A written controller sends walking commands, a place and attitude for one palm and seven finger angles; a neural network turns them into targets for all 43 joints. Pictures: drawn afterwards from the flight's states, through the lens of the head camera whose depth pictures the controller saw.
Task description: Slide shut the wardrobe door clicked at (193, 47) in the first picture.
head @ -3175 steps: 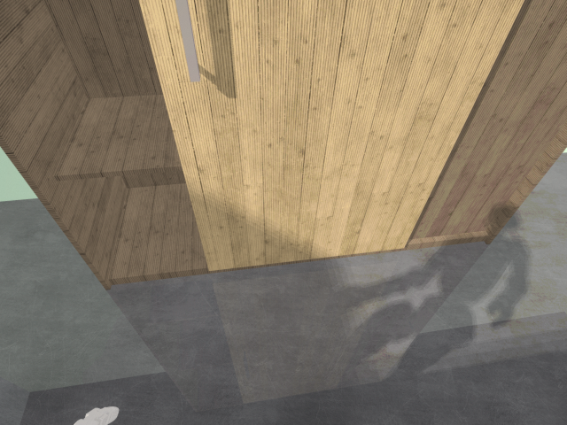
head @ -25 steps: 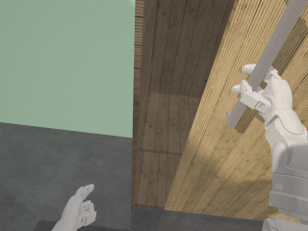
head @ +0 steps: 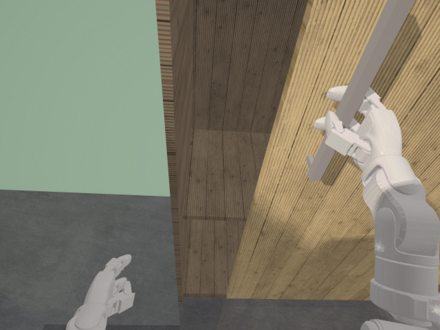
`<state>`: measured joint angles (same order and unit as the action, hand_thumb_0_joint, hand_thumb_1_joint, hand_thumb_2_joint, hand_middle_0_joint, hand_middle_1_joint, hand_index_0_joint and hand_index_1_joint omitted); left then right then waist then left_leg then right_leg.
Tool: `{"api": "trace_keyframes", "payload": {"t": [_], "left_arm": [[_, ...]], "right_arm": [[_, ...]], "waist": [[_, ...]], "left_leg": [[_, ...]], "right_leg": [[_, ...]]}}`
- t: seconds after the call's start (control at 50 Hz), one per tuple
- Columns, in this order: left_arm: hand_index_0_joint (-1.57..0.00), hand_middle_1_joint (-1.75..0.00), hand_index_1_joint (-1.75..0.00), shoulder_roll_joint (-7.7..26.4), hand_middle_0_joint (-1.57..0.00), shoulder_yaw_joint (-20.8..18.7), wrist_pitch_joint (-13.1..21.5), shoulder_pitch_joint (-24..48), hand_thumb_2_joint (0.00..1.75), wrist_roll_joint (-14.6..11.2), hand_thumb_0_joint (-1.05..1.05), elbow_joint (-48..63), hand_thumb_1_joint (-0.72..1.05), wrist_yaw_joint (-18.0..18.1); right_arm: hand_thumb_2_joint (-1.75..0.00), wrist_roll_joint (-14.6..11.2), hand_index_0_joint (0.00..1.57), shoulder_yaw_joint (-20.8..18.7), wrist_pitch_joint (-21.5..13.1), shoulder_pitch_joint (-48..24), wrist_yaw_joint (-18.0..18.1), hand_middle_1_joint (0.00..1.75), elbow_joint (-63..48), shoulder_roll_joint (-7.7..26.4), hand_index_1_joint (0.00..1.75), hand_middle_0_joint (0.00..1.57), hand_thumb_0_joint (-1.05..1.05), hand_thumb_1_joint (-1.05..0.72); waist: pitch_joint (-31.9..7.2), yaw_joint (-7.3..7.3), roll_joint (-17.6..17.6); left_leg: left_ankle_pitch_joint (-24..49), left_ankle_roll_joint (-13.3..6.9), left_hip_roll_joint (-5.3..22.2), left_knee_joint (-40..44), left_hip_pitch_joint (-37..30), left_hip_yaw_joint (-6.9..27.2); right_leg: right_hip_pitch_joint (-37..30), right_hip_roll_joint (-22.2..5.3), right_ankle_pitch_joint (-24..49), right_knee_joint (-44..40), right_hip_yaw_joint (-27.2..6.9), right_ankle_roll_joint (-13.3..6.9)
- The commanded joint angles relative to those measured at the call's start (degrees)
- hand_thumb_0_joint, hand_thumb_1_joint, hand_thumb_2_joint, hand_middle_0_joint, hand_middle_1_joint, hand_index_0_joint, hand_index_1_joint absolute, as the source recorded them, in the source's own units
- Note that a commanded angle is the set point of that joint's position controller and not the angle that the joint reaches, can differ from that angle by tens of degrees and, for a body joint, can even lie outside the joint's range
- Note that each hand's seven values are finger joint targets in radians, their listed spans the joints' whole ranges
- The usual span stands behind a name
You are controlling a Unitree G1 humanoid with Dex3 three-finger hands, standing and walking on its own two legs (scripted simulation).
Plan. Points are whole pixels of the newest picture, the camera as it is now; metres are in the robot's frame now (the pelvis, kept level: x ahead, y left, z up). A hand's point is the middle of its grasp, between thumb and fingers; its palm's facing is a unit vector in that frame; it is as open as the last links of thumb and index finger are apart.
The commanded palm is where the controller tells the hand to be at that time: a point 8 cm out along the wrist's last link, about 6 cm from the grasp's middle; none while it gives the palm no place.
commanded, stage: tug the door sideways, standing still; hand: right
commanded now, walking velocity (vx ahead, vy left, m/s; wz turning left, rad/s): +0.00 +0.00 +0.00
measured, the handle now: (345, 97) +0.40 -0.17 +0.27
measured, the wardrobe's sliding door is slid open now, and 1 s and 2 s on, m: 0.18 0.18 0.04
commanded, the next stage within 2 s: step sideways, sliding the door along in 0.40 s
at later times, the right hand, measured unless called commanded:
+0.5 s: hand (329, 134) +0.35 -0.14 +0.24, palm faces +0.09 +0.99 -0.07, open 6.0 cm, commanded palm +0.33 -0.18 +0.24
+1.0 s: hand (321, 133) +0.37 -0.14 +0.23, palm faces +0.26 +0.96 -0.07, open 6.2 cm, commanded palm +0.34 -0.14 +0.24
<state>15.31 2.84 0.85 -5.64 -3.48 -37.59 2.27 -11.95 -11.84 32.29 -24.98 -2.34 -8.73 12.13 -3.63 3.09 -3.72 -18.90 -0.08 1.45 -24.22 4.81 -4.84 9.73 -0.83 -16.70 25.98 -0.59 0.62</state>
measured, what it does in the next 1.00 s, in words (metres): shifts its weight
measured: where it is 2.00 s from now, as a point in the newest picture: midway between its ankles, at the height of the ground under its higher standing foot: outside the picture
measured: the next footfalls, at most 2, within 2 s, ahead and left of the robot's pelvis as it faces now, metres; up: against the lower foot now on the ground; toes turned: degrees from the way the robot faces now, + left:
left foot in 1.22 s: +0.11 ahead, +0.25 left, +0.00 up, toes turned -6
right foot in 1.58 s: +0.03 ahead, -0.05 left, +0.00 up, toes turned -16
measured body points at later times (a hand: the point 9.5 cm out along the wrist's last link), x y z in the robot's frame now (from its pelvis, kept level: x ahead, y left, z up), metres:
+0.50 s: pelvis -0.03 -0.02 +0.00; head -0.04 +0.01 +0.45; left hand +0.19 +0.17 -0.09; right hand +0.34 -0.20 +0.25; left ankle -0.08 +0.12 -0.74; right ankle -0.03 -0.13 -0.74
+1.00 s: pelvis -0.03 +0.04 -0.01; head +0.02 +0.04 +0.43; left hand +0.11 +0.28 -0.13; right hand +0.35 -0.19 +0.23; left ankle -0.05 +0.13 -0.70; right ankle -0.04 -0.10 -0.74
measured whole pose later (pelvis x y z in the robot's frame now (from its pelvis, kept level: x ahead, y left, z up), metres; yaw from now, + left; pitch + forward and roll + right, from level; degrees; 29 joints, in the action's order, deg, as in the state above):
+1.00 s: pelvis -0.03 +0.04 -0.01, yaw -1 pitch -2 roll +0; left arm 12.4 -1.7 -1.4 -9.8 -2.1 -39.9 2.1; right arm -3.9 -9.4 -1.3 -34.4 7.7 5.3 14.8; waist 9.7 2.7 0.0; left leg -25.2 -2.4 -2.4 -54.1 21.2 -1.2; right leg 12.7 -1.9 -18.7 33.8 -0.3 0.6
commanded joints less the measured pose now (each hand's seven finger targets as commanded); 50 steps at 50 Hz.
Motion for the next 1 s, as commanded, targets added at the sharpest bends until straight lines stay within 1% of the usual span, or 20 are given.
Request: {"api": "trace_keyframes", "payload": {"t": [0.0,0.28,0.46,0.48,0.5,0.52,0.54,0.58,0.66,0.7,0.74,0.78,0.8,0.82,0.86,0.88,0.9,0.92,0.94,0.98], "left_arm": [[-0.2,-0.3,-0.3,4.26,-0.2,-1.48,3.59,9.31,0.9,0.31,0.0,9.56,0.9,0.23],[-0.2,-0.3,-0.3,2.66,-0.2,-1.18,3.25,9.39,0.9,0.61,0.0,8.79,0.9,-1.51],[-0.2,-0.3,-0.3,2.56,-0.2,-1.49,4.27,7.87,0.9,0.8,0.0,7.81,0.9,-2.4],[-0.2,-0.3,-0.3,2.94,-0.2,-1.61,4.19,7.4,0.9,0.73,0.0,6.65,0.9,-2.19],[-0.2,-0.3,-0.3,5.4,-0.2,-2.04,3.14,3.81,0.9,1.78,0.0,7.62,0.9,-0.3],[-0.2,-0.3,-0.3,3.06,-0.2,-1.57,2.32,3.88,0.9,2.7,0.0,6.21,0.9,0.12],[-0.2,-0.3,-0.3,2.92,-0.2,-1.77,2.28,4.35,0.9,2.65,0.0,7.11,0.9,0.43],[-0.2,-0.3,-0.3,3.9,-0.2,-2.82,1.79,3.0,0.9,2.33,0.0,7.31,0.9,0.95],[-0.2,-0.3,-0.3,3.02,-0.2,-2.88,1.3,4.21,0.9,2.61,0.0,8.99,0.9,0.97],[-0.2,-0.3,-0.3,3.33,-0.2,-3.15,1.17,4.1,0.9,2.19,0.0,9.41,0.9,0.7],[-0.2,-0.3,-0.3,3.36,-0.2,-3.25,0.82,4.94,0.9,1.92,0.0,9.48,0.9,0.71],[-0.2,-0.3,-0.3,2.33,-0.2,-4.13,0.49,3.41,0.9,1.25,0.0,8.49,0.9,1.26],[-0.2,-0.3,-0.3,2.45,-0.2,-4.71,0.53,4.19,0.9,1.09,0.0,8.11,0.9,1.6],[-0.2,-0.3,-0.3,1.93,-0.2,-4.7,0.94,4.48,0.9,1.06,0.0,7.47,0.9,1.77],[-0.2,-0.3,-0.3,0.3,-0.2,-3.49,1.27,3.14,0.9,1.37,0.0,6.72,0.9,1.71],[-0.2,-0.3,-0.3,0.69,-0.2,-3.83,1.61,2.12,0.9,1.28,0.0,6.34,0.9,1.94],[-0.2,-0.3,-0.3,3.75,-0.2,-5.44,1.83,1.73,0.9,1.89,0.0,7.27,0.9,1.53],[-0.2,-0.3,-0.3,2.43,-0.2,-5.25,1.3,3.58,0.9,1.35,0.0,8.22,0.9,-0.65],[-0.2,-0.3,-0.3,1.84,-0.2,-5.57,0.99,4.06,0.9,0.81,0.0,8.04,0.9,-1.37],[-0.2,-0.3,-0.3,2.1,-0.2,-5.83,0.65,3.96,0.9,1.22,0.0,7.85,0.9,-1.29]], "right_arm": [[-0.9,-0.72,0.45,7.45,-5.19,-26.79,-1.65,1.4,-13.14,2.51,1.4,0.45,0.0,-0.9],[-0.9,1.22,0.45,19.66,-9.97,-38.25,-0.48,1.4,-7.88,-8.32,1.4,0.45,0.0,-0.9],[-0.9,1.65,0.45,20.46,-13.53,-43.18,0.53,1.4,-3.08,-9.49,1.4,0.45,0.0,-0.9],[-0.9,1.7,0.45,19.3,-13.76,-45.97,0.84,1.4,-0.82,-7.47,1.4,0.45,0.0,-0.9],[-0.9,5.62,0.45,-3.68,-25.43,-43.92,5.81,1.4,-2.96,22.96,1.4,0.45,0.0,-0.9],[-0.9,6.99,0.45,4.59,-29.28,-36.03,5.94,1.4,3.67,11.12,1.4,0.45,0.0,-0.9],[-0.9,6.49,0.45,8.06,-32.14,-33.72,5.36,1.4,2.51,6.47,1.4,0.45,0.0,-0.9],[-0.9,6.72,0.45,4.8,-36.11,-37.18,6.1,1.4,0.37,12.22,1.4,0.45,0.0,-0.9],[-0.9,7.11,0.45,7.56,-38.2,-38.85,6.49,1.4,-2.67,8.4,1.4,0.45,0.0,-0.9],[-0.9,7.24,0.45,6.26,-38.8,-38.43,6.87,1.4,-3.58,9.81,1.4,0.45,0.0,-0.9],[-0.9,7.93,0.45,4.65,-39.26,-37.91,6.75,1.4,-1.59,11.18,1.4,0.45,0.0,-0.9],[-0.9,8.13,0.45,6.57,-39.02,-38.9,6.54,1.4,0.69,10.01,1.4,0.45,0.0,-0.9],[-0.9,8.2,0.45,5.55,-39.0,-38.64,6.72,1.4,1.63,9.94,1.4,0.45,0.0,-0.9],[-0.9,8.33,0.45,6.23,-39.66,-38.04,6.81,1.4,2.25,8.5,1.4,0.45,0.0,-0.9],[-0.9,8.69,0.45,11.98,-41.21,-40.42,6.56,1.4,-2.41,2.91,1.4,0.45,0.0,-0.9],[-0.9,8.26,0.45,14.19,-41.87,-41.43,6.67,1.4,-5.19,0.83,1.4,0.45,0.0,-0.9],[-0.9,7.32,0.45,14.58,-42.69,-40.55,6.81,1.4,-6.45,0.67,1.4,0.45,0.0,-0.9],[-0.9,6.45,0.45,16.96,-42.47,-41.31,5.86,1.4,-5.7,-2.22,1.4,0.45,0.0,-0.9],[-0.9,7.18,0.45,15.13,-41.99,-41.53,5.6,1.4,-4.86,-0.46,1.4,0.45,0.0,-0.9],[-0.9,7.52,0.45,14.62,-42.04,-41.59,5.55,1.4,-9.02,1.26,1.4,0.45,0.0,-0.9]], "waist": [[-17.78,-2.76,3.96],[-17.66,-4.6,0.38],[-18.05,-4.92,-0.37],[-17.39,-5.19,1.14],[-9.75,-1.69,2.43],[-9.11,-2.05,6.4],[-11.97,-2.26,5.82],[-16.0,-2.38,-0.25],[-15.83,-3.9,-11.06],[-16.41,-3.7,-9.37],[-15.44,-2.44,-3.51],[-13.11,-3.31,17.34],[-10.0,-3.21,22.8],[-8.64,-2.67,17.24],[-11.01,-4.57,6.52],[-15.7,-7.37,0.15],[-16.68,-7.53,-13.48],[-16.62,-6.15,-14.84],[-11.5,-5.31,-8.48],[-11.02,-5.4,-5.54]], "left_leg": [[39.6,-0.77,-2.37,-1.18,0.38,0.71],[31.04,-1.51,-2.61,-1.13,4.99,0.06],[25.31,-1.84,-3.16,-0.37,7.15,-0.28],[24.2,-1.82,-3.28,0.15,7.25,-0.28],[16.28,0.28,-0.74,1.84,8.98,3.45],[15.31,0.29,-0.53,1.27,8.08,2.78],[15.04,0.51,-1.03,-0.86,8.07,1.85],[11.08,0.37,-1.84,-5.92,11.02,1.91],[-9.15,-0.37,-3.49,-13.41,21.07,2.89],[-4.83,-1.09,-3.23,-7.67,17.06,3.1],[6.17,-1.87,-1.85,2.55,4.74,3.73],[11.81,-6.02,5.89,6.6,-1.67,12.3],[22.24,-10.01,10.16,6.8,-2.53,18.26],[33.28,-11.84,12.02,3.56,-4.35,18.58],[41.76,-9.38,9.98,-6.54,-2.13,11.58],[39.77,-5.67,6.28,-18.62,7.22,5.16],[16.82,-1.33,-2.11,-32.38,24.08,0.05],[-9.12,-1.77,-3.2,-40.35,30.0,7.12],[-9.77,-1.81,-1.07,-40.79,34.05,10.62],[-11.19,-1.39,1.86,-32.67,35.35,11.13]], "right_leg": [[-14.34,1.9,35.71,2.55,-1.02,-2.67],[-17.62,1.07,33.51,2.57,-3.77,-1.29],[-18.61,1.18,29.23,1.09,-5.15,0.02],[-17.87,1.14,27.93,0.88,-5.11,0.15],[-6.54,-3.6,23.04,0.55,-4.69,-3.95],[-6.0,-3.21,17.64,-0.01,-5.01,-3.79],[-7.62,-4.78,17.53,-0.69,-6.0,-3.93],[-10.88,-8.18,20.48,-0.1,-9.08,-5.12],[-18.6,-13.93,25.36,0.6,-14.77,-9.38],[-18.51,-13.84,33.38,5.51,-11.85,-9.22],[-7.52,-10.16,26.58,10.69,-5.41,-6.16],[5.97,-3.49,8.21,21.54,-0.04,-3.06],[11.46,-0.27,-2.7,28.06,0.82,-2.24],[14.64,0.26,-9.35,29.66,0.06,-2.37],[4.43,-1.21,-3.94,11.01,0.13,-3.36],[-13.33,-2.85,13.76,-1.89,-0.45,-4.61],[-28.15,-14.99,39.8,-3.87,-15.8,-9.9],[-30.34,-22.32,41.25,-3.49,-25.98,-13.37],[-27.62,-23.39,40.84,-1.57,-25.0,-15.61],[-28.22,-23.15,43.34,1.84,-22.34,-15.52]]}}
